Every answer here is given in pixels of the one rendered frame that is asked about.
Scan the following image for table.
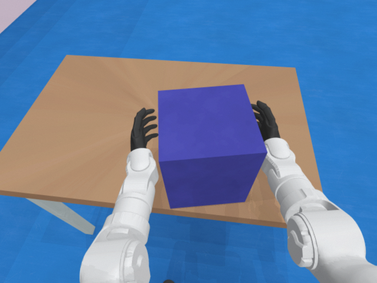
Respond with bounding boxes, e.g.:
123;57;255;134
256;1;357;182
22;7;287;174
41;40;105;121
0;55;323;235

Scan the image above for robot right hand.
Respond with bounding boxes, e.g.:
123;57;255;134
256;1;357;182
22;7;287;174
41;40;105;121
251;100;280;141

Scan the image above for robot left upper arm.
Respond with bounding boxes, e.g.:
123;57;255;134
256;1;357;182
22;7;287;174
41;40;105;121
80;238;150;283

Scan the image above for robot left forearm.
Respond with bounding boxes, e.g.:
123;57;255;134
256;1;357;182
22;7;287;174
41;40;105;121
80;148;158;283

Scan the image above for robot right upper arm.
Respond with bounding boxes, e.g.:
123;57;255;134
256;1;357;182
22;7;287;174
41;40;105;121
287;210;377;283

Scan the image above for robot right forearm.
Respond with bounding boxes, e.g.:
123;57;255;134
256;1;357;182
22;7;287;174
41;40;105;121
261;138;366;256

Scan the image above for robot left hand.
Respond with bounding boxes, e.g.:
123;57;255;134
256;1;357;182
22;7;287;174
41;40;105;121
131;108;158;151

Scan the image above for carton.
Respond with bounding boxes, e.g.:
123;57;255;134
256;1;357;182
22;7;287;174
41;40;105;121
158;84;267;209

